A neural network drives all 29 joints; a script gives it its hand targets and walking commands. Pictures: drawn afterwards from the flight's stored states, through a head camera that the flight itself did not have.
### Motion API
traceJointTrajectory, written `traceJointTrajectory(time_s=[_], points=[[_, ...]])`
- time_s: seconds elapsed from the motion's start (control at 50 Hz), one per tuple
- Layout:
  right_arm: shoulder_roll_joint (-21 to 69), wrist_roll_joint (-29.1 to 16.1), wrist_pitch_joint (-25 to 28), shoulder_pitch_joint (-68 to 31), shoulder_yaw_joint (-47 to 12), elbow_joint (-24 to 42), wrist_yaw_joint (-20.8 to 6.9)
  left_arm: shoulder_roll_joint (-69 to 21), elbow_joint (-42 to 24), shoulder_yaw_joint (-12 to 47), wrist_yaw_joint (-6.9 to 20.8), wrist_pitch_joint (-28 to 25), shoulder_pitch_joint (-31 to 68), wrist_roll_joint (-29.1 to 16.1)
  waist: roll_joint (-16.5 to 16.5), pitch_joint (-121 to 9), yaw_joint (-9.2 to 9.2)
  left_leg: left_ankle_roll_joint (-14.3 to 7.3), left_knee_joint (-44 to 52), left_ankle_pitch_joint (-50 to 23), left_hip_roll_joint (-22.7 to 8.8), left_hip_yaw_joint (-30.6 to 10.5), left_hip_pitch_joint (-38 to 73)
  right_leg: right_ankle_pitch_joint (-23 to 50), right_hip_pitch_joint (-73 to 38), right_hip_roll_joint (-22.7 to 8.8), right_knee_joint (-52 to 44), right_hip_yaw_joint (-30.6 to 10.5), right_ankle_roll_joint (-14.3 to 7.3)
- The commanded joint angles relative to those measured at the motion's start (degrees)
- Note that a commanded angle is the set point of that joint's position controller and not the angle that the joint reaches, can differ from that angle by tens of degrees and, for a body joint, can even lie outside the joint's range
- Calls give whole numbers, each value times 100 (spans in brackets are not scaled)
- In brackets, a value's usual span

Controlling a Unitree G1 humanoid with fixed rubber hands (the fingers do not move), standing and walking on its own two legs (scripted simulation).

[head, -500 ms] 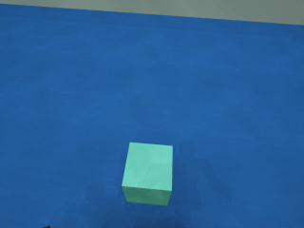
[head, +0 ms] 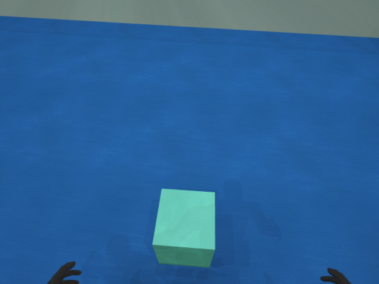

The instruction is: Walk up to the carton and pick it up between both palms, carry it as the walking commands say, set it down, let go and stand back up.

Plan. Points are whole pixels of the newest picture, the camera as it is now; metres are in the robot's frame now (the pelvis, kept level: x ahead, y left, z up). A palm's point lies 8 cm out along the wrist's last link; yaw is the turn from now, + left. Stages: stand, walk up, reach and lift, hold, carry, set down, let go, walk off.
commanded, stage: walk up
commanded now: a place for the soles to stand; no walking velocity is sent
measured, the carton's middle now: (186, 229) +0.46 +0.04 -0.63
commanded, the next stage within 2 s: reach and lift in 1.50 s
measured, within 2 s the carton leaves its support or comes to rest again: neither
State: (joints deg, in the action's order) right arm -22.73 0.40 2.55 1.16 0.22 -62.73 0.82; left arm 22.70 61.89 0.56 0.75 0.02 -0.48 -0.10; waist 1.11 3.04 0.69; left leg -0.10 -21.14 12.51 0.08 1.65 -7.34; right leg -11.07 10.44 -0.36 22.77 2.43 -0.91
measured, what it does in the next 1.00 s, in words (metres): stands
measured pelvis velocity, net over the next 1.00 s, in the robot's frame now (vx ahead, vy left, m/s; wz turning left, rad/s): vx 0.00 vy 0.02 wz -0.04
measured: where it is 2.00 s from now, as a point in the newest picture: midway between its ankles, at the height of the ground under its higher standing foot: outside the picture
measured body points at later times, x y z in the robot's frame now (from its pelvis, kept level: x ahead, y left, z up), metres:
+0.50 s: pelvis -0.01 +0.00 +0.00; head +0.00 +0.01 +0.45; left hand +0.08 +0.31 -0.13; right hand +0.08 -0.32 -0.11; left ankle -0.01 +0.12 -0.75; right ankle +0.01 -0.11 -0.75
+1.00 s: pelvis +0.00 +0.02 +0.00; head +0.01 +0.02 +0.45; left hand +0.11 +0.34 -0.12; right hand +0.08 -0.30 -0.12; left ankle -0.01 +0.12 -0.75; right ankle +0.01 -0.11 -0.75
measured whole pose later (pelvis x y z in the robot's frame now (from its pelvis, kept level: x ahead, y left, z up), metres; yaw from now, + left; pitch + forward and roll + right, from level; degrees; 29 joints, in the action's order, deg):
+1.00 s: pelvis +0.00 +0.02 +0.00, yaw -2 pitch -2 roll +0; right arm -21.7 1.1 -1.2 4.9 2.3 -61.3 -1.4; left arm 23.2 61.7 -0.8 -1.3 -0.9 -4.6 0.3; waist 0.7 3.8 -0.3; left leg -2.1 -21.5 13.3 1.3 4.5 -5.9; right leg -11.1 10.1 -1.4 23.7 -0.5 0.8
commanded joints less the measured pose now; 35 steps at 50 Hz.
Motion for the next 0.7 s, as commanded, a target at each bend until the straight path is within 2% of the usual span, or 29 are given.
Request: traceJointTrajectory(time_s=[0.0,0.04,0.06,0.08,0.12,0.14,0.16,0.18,0.2,0.24,0.26,0.3,0.32,0.36,0.38,0.4,0.42,0.44,0.46,0.48,0.5,0.52,0.54,0.56,0.58,0.6,0.64,0.66,0.68], points=[[-1157,31,62,-342,257,225,15,997,-114,-249,-34,-53,152,43,-109,-660,9,-92,391,-1096,-833,-470,-13,1075,-525,-679,-340,-662,-55],[-1102,42,54,-351,199,157,1,944,-100,-179,-9,-78,52,5,-331,-627,50,-32,519,-675,-822,-472,104,647,-285,-717,-515,-773,-69],[-1071,-12,50,-389,205,142,-1,1041,-93,-210,-24,-100,44,47,-111,-683,65,-68,552,-662,-835,-516,123,616,-381,-684,-527,-765,-92],[-1078,-39,49,-259,215,80,-4,998,-101,-234,-15,-117,154,70,171,-681,-38,-44,543,-561,-834,-504,86,796,-426,-689,-538,-773,-95],[-982,30,63,-345,225,90,5,973,-89,-229,-14,-92,63,40,-107,-322,-3,-38,615,-408,-835,-470,46,485,-102,-726,-614,-865,-102],[-1055,10,59,-297,204,79,-12,1067,-102,-252,-27,-81,-3,48,4,-567,-4,-97,689,-382,-897,-502,84,419,-297,-708,-567,-752,-122],[-1050,33,56,-456,224,114,-7,941,-33,-227,-23,-78,-91,27,-235,-419,90,-102,634,-218,-843,-531,27,359,-200,-669,-639,-830,-114],[-1021,57,46,-438,230,72,-5,927,27,-228,-48,-109,24,52,93,-389,25,-90,668,-351,-872,-546,182,399,-166,-738,-716,-797,-75],[-1115,45,44,-278,226,65,-11,955,-87,-258,-35,-113,58,47,-58,-449,2,-61,600,-319,-821,-479,193,311,-99,-762,-732,-911,-127],[-1018,12,23,-141,220,-22,-42,1075,37,-262,-31,-121,-28,35,89,-359,-40,-29,597,-73,-769,-420,197,97,-51,-742,-832,-988,-87],[-991,-7,31,-225,207,8,-29,1010,42,-225,-17,-124,-127,73,3,-408,-23,-61,564,-42,-788,-380,271,160,-5,-752,-899,-1025,-86],[-1041,31,20,-250,214,48,-21,1031,7,-311,-11,-86,-211,95,154,-410,51,-76,675,276,-771,-420,192,-330,-10,-637,-893,-937,-64],[-1011,26,13,-204,260,31,-15,1042,18,-293,-25,-92,-79,126,119,-243,-36,-118,646,174,-766,-432,166,-288,112,-697,-880,-994,-95],[-966,45,39,-314,232,16,-21,867,24,-261,-39,-103,-35,64,118,-309,-37,-111,610,-108,-818,-461,187,165,48,-736,-842,-1007,-46],[-966,80,27,-134,238,-6,-33,978,-45,-284,-37,-104,-62,61,120,-239,-25,-8,693,15,-773,-360,130,0,12,-702,-914,-1040,-51],[-1004,33,33,-161,233,-8,-30,1000,15,-271,-23,-125,-233,59,-224,-367,-52,-72,609,-240,-776,-392,243,356,-61,-726,-828,-1103,-109],[-1003,50,36,-40,197,-21,-11,1065,-2,-265,-25,-130,-178,38,-17,-538,-19,-56,616,-223,-836,-492,151,385,-226,-719,-767,-928,-50],[-1019,37,34,-51,260,54,-7,1075,-35,-293,-32,-96,-220,88,-82,-434,-17,-71,658,-103,-803,-387,201,151,-172,-648,-750,-996,-89],[-978,28,36,-102,213,-9,3,1001,-13,-277,-39,-89,-76,68,25,-478,-51,-136,694,-469,-924,-524,151,536,-267,-680,-652,-895,-123],[-1002,2,34,-128,214,4,4,1000,-19,-260,-32,-93,-191,33,-349,-489,8,-95,661,-250,-858,-462,191,443,-201,-685,-672,-927,-120],[-1111,89,-96,-75,295,47,-54,1201,-26,-370,-124,-203,-209,38,-465,-420,29,-145,456,-540,-762,-302,170,839,-298,-871,-569,-999,-71],[-1007,65,-128,21,270,76,-79,1175,-56,-366,-161,-243,-331,96,-174,-571,27,-160,342,-592,-715,-267,183,1077,-398,-836,-544,-892,-85],[-947,56,-166,-41,306,98,-94,1206,3,-367,-160,-238,-260,61,-288,-461,18,-112,397,-582,-697,-291,138,1126,-293,-867,-471,-945,-106],[-997,55,-178,-49,305,141,-114,1251,-125,-394,-186,-237,-223,59,-149,-459,10,-121,354,-480,-680,-333,161,1025,-229,-897,-489,-1081,-167],[-989,99,-179,126,301,38,-115,1219,-58,-402,-176,-234,-165,47,-302,-320,-72,-75,451,-469,-701,-223,143,1093,-126,-912,-467,-1070,-156],[-997,56,-193,36,331,59,-110,1174,-60,-355,-212,-235,-249,48,-344,-353,2,-131,371,-747,-737,-383,144,1285,-161,-853,-450,-948,-114],[-995,31,-237,50,349,165,-116,1081,-99,-360,-228,-219,-199,62,4,-431,-1,-171,390,-648,-761,-388,171,938,-205,-727,-473,-760,-79],[-985,32,-252,67,324,193,-129,1114,-114,-371,-233,-217,-141,57,313,-269,-59,-182,428,-644,-756,-386,170,783,-36,-727,-504,-861,-106],[-992,74,-245,179,376,222,-139,1093,-195,-367,-219,-224,-100,61,287,-268,-85,-225,326,-656,-742,-340,239,785,72,-793,-515,-918,-95]])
